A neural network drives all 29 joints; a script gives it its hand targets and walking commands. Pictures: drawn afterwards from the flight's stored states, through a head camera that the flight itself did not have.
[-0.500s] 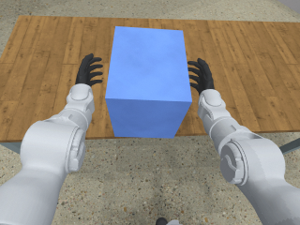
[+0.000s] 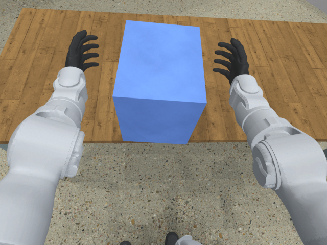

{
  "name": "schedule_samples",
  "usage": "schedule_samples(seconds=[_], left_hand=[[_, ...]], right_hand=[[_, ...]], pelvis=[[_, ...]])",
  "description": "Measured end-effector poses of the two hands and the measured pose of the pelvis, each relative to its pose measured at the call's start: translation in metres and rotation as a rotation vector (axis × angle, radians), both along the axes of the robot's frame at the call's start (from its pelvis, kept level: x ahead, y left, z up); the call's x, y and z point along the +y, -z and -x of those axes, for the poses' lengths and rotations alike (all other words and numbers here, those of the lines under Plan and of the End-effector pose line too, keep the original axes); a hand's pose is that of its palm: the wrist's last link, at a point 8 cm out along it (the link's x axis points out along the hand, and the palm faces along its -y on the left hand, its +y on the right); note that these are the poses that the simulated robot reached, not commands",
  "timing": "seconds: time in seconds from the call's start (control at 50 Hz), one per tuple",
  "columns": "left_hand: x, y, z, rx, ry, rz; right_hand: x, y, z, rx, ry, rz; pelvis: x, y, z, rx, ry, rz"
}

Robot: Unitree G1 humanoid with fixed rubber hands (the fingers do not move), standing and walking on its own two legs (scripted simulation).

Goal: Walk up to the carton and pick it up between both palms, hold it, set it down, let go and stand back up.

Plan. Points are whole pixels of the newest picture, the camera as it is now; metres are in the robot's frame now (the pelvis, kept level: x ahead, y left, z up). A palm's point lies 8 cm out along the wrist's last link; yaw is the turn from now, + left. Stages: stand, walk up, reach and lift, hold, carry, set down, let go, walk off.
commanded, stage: set down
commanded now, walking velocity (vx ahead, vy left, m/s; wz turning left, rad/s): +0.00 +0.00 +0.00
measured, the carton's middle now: (158, 87) +0.55 -0.02 -0.02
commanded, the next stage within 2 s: none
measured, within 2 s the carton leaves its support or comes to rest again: neither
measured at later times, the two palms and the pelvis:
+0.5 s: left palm (66, 45) +0.52 +0.17 +0.16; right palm (252, 51) +0.49 -0.20 +0.17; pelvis +0.02 +0.01 +0.03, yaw -1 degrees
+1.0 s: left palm (73, 96) +0.45 +0.17 +0.09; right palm (242, 102) +0.42 -0.19 +0.09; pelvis +0.00 +0.01 +0.02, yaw -2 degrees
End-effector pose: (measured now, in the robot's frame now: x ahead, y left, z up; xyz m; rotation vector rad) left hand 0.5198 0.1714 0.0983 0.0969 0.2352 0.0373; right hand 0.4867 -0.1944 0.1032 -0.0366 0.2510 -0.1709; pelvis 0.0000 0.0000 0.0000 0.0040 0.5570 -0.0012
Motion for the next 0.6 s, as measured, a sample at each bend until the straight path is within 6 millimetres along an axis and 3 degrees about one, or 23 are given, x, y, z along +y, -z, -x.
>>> schedule_samples(seconds=[0.24, 0.38, 0.48, 0.6], left_hand=[[0.002, -0.045, -0.009, -0.015, 0.004, 0.015], [0.001, -0.061, -0.010, -0.013, 0.013, 0.014], [0.002, -0.060, -0.003, -0.003, 0.024, 0.010], [0.003, -0.040, 0.014, 0.014, 0.041, 0.003]], right_hand=[[-0.003, -0.050, -0.007, -0.021, 0.027, 0.008], [-0.005, -0.068, -0.007, -0.025, 0.039, 0.006], [-0.004, -0.067, -0.003, -0.021, 0.040, 0.004], [0.000, -0.045, 0.011, -0.007, 0.040, -0.004]], pelvis=[[0.004, -0.017, -0.011, -0.061, 0.005, 0.010], [0.007, -0.024, -0.017, -0.105, 0.012, 0.018], [0.009, -0.028, -0.020, -0.142, 0.015, 0.020], [0.011, -0.031, -0.021, -0.183, 0.016, 0.025]])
